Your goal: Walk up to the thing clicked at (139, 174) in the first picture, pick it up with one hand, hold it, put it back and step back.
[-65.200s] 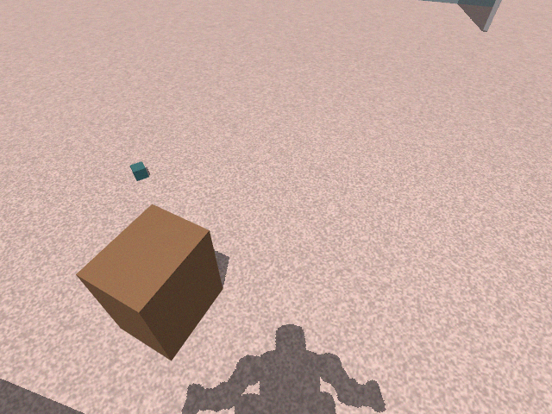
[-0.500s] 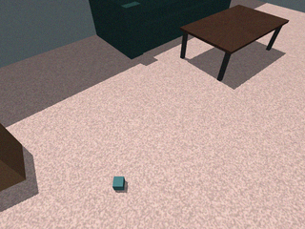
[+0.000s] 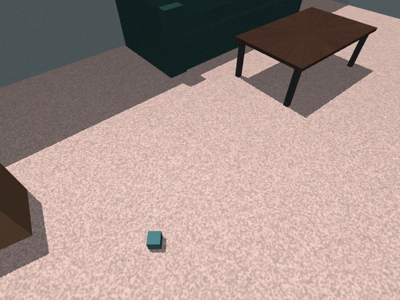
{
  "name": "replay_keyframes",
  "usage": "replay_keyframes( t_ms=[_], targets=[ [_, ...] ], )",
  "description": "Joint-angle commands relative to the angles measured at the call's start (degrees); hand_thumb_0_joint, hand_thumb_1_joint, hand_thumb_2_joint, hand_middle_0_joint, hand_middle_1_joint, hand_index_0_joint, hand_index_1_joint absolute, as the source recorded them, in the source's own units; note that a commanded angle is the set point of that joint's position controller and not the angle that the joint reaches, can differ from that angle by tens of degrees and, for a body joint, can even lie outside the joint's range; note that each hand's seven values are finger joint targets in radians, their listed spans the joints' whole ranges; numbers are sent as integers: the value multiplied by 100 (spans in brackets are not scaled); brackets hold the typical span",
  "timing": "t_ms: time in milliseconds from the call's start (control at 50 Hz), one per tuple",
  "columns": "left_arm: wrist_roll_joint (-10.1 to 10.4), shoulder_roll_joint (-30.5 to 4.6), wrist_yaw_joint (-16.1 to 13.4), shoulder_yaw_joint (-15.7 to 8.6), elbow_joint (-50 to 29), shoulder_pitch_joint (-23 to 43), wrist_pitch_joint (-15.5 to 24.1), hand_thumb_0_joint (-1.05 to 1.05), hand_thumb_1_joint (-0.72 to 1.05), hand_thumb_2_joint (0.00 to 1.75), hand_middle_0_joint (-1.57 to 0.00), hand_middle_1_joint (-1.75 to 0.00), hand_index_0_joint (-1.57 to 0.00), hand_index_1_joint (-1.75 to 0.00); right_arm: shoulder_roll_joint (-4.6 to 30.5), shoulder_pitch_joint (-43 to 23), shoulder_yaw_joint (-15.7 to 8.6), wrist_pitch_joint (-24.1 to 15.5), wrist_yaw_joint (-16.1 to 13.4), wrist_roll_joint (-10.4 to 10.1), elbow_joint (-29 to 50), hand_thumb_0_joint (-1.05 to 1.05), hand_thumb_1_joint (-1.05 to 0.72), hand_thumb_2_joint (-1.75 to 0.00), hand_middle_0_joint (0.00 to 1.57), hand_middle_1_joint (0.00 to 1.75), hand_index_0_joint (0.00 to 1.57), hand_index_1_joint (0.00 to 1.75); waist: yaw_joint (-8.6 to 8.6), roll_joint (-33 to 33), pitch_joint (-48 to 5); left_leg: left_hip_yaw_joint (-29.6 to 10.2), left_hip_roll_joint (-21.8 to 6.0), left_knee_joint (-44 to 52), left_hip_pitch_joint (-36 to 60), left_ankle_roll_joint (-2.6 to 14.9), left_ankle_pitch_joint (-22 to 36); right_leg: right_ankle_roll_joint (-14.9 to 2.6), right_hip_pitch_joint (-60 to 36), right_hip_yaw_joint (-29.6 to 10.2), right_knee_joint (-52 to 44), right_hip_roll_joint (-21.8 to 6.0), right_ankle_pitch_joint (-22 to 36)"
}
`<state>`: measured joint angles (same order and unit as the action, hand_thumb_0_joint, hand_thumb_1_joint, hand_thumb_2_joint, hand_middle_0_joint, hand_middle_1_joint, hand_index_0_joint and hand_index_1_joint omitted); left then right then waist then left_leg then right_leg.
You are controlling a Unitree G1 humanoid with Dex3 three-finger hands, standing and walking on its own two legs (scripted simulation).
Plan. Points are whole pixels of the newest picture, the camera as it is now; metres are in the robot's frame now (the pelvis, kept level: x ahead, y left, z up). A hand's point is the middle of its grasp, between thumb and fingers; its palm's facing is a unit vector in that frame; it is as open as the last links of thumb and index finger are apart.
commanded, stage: stand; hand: left
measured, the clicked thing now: (154, 240) +0.54 +0.23 -0.75
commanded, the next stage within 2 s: walk up in 0.56 s
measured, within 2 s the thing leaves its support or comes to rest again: neither
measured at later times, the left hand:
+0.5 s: hand out of the picture +0.07 +0.26 -0.15, palm faces -0.02 -0.93 -0.36, open 7.3 cm
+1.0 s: hand out of the picture +0.10 +0.33 -0.17, palm faces -0.05 -0.94 -0.35, open 7.4 cm
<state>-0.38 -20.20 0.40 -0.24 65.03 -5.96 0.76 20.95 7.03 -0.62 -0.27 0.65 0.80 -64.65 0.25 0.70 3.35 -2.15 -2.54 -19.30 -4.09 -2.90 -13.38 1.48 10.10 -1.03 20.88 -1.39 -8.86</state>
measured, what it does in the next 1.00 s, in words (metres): lifts its right foot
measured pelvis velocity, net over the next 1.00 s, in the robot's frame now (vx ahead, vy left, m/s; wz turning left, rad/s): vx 0.06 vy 0.05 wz -0.03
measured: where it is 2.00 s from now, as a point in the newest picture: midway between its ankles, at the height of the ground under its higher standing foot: outside the picture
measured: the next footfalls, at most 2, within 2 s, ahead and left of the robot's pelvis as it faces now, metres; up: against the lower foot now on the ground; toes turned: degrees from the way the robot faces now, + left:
right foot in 1.18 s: +0.21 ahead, -0.08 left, +0.00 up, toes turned -4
left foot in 1.46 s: +0.14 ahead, +0.14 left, +0.00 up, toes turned -6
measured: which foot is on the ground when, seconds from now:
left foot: down 0.00-1.00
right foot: down 0.00-0.80, up 0.82-1.00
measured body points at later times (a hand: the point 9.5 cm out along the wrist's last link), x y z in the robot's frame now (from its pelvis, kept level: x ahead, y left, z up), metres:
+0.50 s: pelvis +0.00 +0.00 +0.00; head +0.01 +0.00 +0.45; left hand +0.07 +0.31 -0.13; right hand +0.06 -0.30 -0.14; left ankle -0.03 +0.15 -0.75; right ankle +0.03 -0.14 -0.75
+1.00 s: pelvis +0.06 +0.05 +0.00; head +0.08 +0.08 +0.45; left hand +0.10 +0.37 -0.14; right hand +0.08 -0.27 -0.11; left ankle +0.03 +0.15 -0.75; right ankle +0.10 -0.10 -0.70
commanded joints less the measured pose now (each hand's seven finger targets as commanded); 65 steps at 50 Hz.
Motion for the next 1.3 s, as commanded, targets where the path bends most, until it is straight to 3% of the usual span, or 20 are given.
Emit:
replay_keyframes(
  t_ms=[0, 240, 520, 540, 560, 620, 680, 720, 760, 780, 800, 820, 880, 960, 1000, 1140, 1180, 1200, 1220, 1280],
  targets=[
    [3, -1290, -62, -255, -337, 247, 94, 0, 90, 90, -20, -30, -20, -30, 1178, -147, -194, -119, -94, -40, 373, 0, -90, -90, 20, 30, 20, 30, -24, -125, -619, -189, -472, 341, -290, 322, 986, -257, -586, -339, -127, -555, 1086],
    [0, -1314, -56, -258, -327, 210, 82, 0, 90, 90, -20, -30, -20, -30, 1160, -139, -197, -91, -81, -33, 375, 0, -90, -90, 20, 30, 20, 30, -7, -176, -292, -215, -444, 402, -354, 348, 384, -236, -255, -391, -304, -512, 370],
    [-2, -1285, -61, -241, -361, 173, 96, 0, 90, 90, -20, -30, -20, -30, 1194, -146, -203, -97, -80, -39, 417, 0, -90, -90, 20, 30, 20, 30, -12, -96, -466, -214, -448, 326, -323, 352, 652, -240, -429, -389, -242, -552, 767],
    [-54, -1498, 32, -471, -586, -147, 139, 0, 90, 90, -20, -30, -20, -30, 1411, 174, -400, -118, 6, 60, 663, 0, -90, -90, 20, 30, 20, 30, 11, -80, -882, 15, -126, -77, -292, 656, -1521, -445, -649, -368, -68, -233, -1689],
    [-95, -1542, 60, -519, -536, -362, 135, 0, 90, 90, -20, -30, -20, -30, 1405, 145, -418, -101, 48, 114, 698, 0, -90, -90, 20, 30, 20, 30, 133, -96, -501, -39, -106, -243, -800, 698, -2333, -560, -390, -663, -168, -348, -2810],
    [-164, -1884, 77, -713, -697, -583, 136, 0, 90, 90, -20, -30, -20, -30, 1152, -55, -429, -62, 122, 161, 976, 0, -90, -90, 20, 30, 20, 30, 296, -1135, 397, 503, 226, -1883, -2194, 500, -1629, -1132, -286, -2248, -1343, -1494, -3848],
    [-180, -1774, 66, -733, -909, -717, 205, 0, 90, 90, -20, -30, -20, -30, 1141, 72, -464, -205, 128, 140, 1114, 0, -90, -90, 20, 30, 20, 30, 310, -999, 258, 75, -157, -1797, -2394, 529, -1494, -1475, -804, -2169, -1003, -1631, -1619],
    [-171, -1644, 101, -682, -1075, -411, 149, 0, 90, 90, -20, -30, -20, -30, 1048, 471, -516, -266, 154, 141, 1083, 0, -90, -90, 20, 30, 20, 30, 40, -1015, -96, 185, -65, -1072, -1181, 546, -1242, -1169, -131, -1422, -691, -1167, -1618],
    [-88, -1252, 129, -519, -1391, 342, 26, 0, 90, 90, -20, -30, -20, -30, 1210, 1694, -683, -276, 88, 190, 721, 0, -90, -90, 20, 30, 20, 30, -696, -328, -214, -59, -60, 118, 882, 526, -591, -577, 1734, -524, 792, -326, -2081],
    [-33, -707, 100, -360, -1509, 241, -9, 0, 90, 90, -20, -30, -20, -30, 1698, 1944, -842, -282, 15, 283, 701, 0, -90, -90, 20, 30, 20, 30, -808, 1126, -5, -1968, -1252, 1178, 1097, 532, -1569, -274, 2811, -190, 2406, 712, -2339],
    [-87, -1051, -2, -440, -1420, 63, -45, 0, 90, 90, -20, -30, -20, -30, 2003, 1466, -890, -300, -49, 263, 956, 0, -90, -90, 20, 30, 20, 30, -603, 565, 322, -2589, -1853, 1391, 309, 723, -1990, -265, 2852, -648, 3108, 614, -2033],
    [-71, -1367, -29, -513, -1331, -269, -47, 0, 90, 90, -20, -30, -20, -30, 2120, 1078, -905, -291, -66, 197, 1095, 0, -90, -90, 20, 30, 20, 30, -354, 500, 442, -2571, -1986, 1391, -327, 1021, -2520, -342, 2430, -875, 3333, 205, -1828],
    [-13, -1361, 32, -506, -1101, -923, -30, 0, 90, 90, -20, -30, -20, -30, 1476, 477, -719, -368, -71, 151, 1422, 0, -90, -90, 20, 30, 20, 30, 58, 666, 453, -1220, -1333, 990, 8, 937, -772, -275, 2146, -842, 3303, 28, -1218],
    [-36, -1117, 47, -447, -1290, -603, -30, 0, 90, 90, -20, -30, -20, -30, 1357, 1046, -659, -407, -134, 60, 1417, 0, -90, -90, 20, 30, 20, 30, -187, 753, 229, -260, -1227, 131, 690, 1079, 3315, -169, 2020, -462, 2456, 29, -974],
    [-43, -1039, 55, -402, -1390, -460, -57, 0, 90, 90, -20, -30, -20, -30, 1395, 1013, -644, -366, -161, 31, 1513, 0, -90, -90, 20, 30, 20, 30, -175, 754, 301, 59, -1168, -37, 239, 1076, 3637, -224, 1488, -244, 2092, 27, -751],
    [-61, -1126, 22, -466, -1292, -533, -105, 0, 90, 90, -20, -30, -20, -30, 1372, 643, -579, -119, -221, -154, 1793, 0, -90, -90, 20, 30, 20, 30, 24, 295, -162, 270, -745, -1326, -592, 818, 2946, -553, -221, 202, 726, 123, 638],
    [-58, -1696, -35, -632, -1328, -805, -36, 0, 90, 90, -20, -30, -20, -30, 1049, 865, -448, -124, -235, -236, 1846, 0, -90, -90, 20, 30, 20, 30, 217, -1057, -769, 619, 8, -3002, -1157, 380, 1206, -1229, -1067, -1377, 387, -1099, 2950],
    [27, -1591, -65, -545, -1432, -652, -21, 0, 90, 90, -20, -30, -20, -30, 925, 1028, -385, -38, -270, -225, 1751, 0, -90, -90, 20, 30, 20, 30, 215, -1257, -991, 348, 467, -3482, -1303, 378, -1813, -1933, -928, -2353, 230, -1796, 2830],
    [-11, -1570, -82, -540, -1523, -440, -33, 0, 90, 90, -20, -30, -20, -30, 1022, 1070, -393, 2, -313, -153, 1637, 0, -90, -90, 20, 30, 20, 30, 153, -1284, -820, 8, 188, -3371, -1141, 392, -2732, -1962, -446, -2562, 168, -1925, 2255],
    [-80, -1320, -122, -486, -1628, 99, -127, 0, 90, 90, -20, -30, -20, -30, 1144, 1070, -399, -33, -251, -172, 1411, 0, -90, -90, 20, 30, 20, 30, -45, -1176, -702, 57, 178, -2930, -1327, 384, -2317, -1475, -415, -1358, 285, -1188, 2023]
  ],
)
